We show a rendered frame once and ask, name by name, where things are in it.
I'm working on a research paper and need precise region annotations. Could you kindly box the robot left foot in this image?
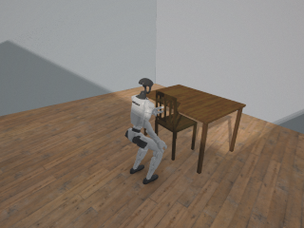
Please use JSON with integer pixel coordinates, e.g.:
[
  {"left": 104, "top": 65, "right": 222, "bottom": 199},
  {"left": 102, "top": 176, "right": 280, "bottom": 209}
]
[{"left": 129, "top": 164, "right": 144, "bottom": 174}]

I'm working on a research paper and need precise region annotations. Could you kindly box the right robot upper arm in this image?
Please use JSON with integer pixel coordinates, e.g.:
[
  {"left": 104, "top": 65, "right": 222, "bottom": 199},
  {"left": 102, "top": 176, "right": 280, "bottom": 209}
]
[{"left": 142, "top": 100, "right": 155, "bottom": 129}]

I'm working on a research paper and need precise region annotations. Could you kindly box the left robot shin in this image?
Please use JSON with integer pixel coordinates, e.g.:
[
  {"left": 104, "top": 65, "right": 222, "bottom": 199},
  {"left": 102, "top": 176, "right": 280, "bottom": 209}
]
[{"left": 133, "top": 148, "right": 148, "bottom": 169}]

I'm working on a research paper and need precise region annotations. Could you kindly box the right robot forearm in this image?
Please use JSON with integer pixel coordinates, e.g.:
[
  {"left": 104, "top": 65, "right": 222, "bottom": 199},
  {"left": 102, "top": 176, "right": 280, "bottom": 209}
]
[{"left": 145, "top": 123, "right": 161, "bottom": 143}]

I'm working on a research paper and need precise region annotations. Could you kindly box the chair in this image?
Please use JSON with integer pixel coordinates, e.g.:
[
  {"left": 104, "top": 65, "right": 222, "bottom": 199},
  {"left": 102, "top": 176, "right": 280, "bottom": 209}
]
[{"left": 155, "top": 90, "right": 198, "bottom": 161}]

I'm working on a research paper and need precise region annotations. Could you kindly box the right robot hand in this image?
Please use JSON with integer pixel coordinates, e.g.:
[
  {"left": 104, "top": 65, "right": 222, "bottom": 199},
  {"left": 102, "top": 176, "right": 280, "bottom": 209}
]
[{"left": 157, "top": 140, "right": 167, "bottom": 153}]

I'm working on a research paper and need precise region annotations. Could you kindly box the left robot hand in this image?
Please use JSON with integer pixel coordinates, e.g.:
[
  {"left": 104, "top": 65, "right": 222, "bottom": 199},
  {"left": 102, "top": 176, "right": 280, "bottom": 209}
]
[{"left": 153, "top": 106, "right": 163, "bottom": 117}]

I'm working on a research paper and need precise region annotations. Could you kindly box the table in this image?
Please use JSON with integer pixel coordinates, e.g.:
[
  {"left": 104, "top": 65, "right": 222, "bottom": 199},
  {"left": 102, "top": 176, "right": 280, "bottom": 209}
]
[{"left": 143, "top": 85, "right": 246, "bottom": 174}]

